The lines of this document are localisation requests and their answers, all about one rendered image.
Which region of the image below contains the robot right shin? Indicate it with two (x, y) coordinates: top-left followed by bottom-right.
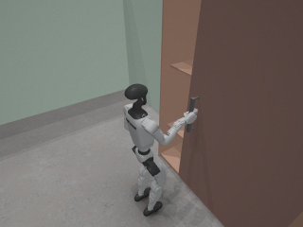
(148, 186), (164, 211)

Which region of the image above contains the handle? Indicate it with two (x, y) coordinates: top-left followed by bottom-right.
(186, 96), (200, 132)

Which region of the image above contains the left robot upper arm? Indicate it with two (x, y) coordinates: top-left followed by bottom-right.
(123, 103), (133, 131)

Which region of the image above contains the right robot foot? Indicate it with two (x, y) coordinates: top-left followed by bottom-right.
(143, 201), (163, 217)

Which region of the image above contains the right robot hand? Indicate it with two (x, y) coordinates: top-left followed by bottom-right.
(184, 108), (198, 124)

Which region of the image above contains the right robot upper arm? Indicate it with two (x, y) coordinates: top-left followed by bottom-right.
(141, 118), (168, 146)

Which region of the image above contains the robot right forearm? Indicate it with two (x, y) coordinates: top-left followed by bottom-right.
(165, 117), (187, 146)

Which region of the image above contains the wardrobe door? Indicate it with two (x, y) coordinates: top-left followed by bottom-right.
(178, 0), (303, 227)
(288, 212), (303, 227)

